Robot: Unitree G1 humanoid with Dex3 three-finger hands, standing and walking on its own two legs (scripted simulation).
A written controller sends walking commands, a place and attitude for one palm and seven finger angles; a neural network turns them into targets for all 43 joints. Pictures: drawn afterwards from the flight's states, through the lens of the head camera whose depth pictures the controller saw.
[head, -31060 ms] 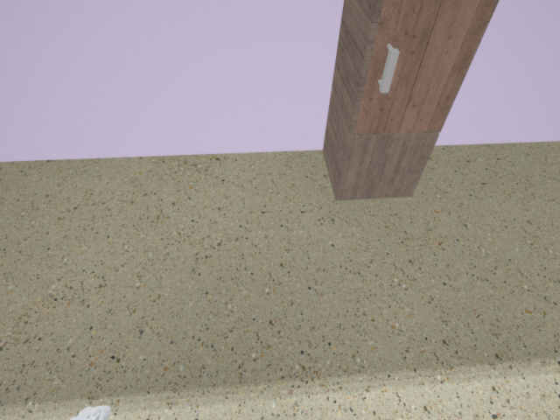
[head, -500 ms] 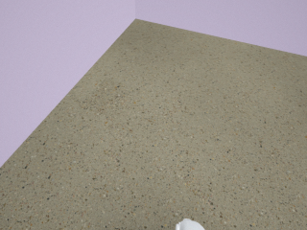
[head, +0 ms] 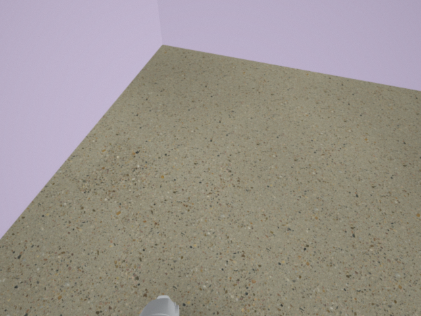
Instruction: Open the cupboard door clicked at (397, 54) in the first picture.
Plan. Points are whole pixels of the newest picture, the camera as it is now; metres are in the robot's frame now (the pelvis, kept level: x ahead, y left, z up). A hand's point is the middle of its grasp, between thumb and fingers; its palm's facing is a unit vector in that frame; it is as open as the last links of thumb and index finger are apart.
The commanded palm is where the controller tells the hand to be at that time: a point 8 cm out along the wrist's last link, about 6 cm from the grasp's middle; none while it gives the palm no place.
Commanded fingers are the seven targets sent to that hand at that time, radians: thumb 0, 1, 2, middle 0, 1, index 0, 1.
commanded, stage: walk to a spot facing it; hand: left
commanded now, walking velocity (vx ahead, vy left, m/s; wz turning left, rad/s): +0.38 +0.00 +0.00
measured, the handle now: out of the picture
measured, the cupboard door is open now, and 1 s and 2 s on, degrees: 53 53 53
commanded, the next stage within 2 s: turn to face it in 0.24 s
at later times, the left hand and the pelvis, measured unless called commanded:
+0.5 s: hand (150, 240) +0.31 +0.17 -0.17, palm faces +0.01 -0.97 -0.24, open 7.3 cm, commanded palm none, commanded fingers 0.00 0.90 0.90 -0.20 -0.30 -0.20 -0.30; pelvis +0.22 -0.02 -0.02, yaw +1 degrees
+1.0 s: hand (150, 221) +0.36 +0.18 -0.17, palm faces +0.31 -0.91 -0.26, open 7.4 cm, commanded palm none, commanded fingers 0.00 0.90 0.90 -0.20 -0.30 -0.20 -0.30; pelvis +0.31 -0.05 -0.02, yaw +17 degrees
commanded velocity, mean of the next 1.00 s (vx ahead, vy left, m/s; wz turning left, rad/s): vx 0.09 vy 0.00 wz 0.36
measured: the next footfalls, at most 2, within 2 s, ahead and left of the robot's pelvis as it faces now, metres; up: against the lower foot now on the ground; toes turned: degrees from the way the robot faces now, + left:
left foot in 0.10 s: +0.20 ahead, +0.14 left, +0.00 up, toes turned +7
right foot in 0.44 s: +0.31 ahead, -0.14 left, +0.00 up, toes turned -9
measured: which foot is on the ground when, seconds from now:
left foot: up 0.00-0.08, down 0.10-0.44, up 0.46-0.70, down 0.72-1.00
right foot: down 0.00-0.10, up 0.12-0.42, down 0.44-0.72, up 0.74-1.00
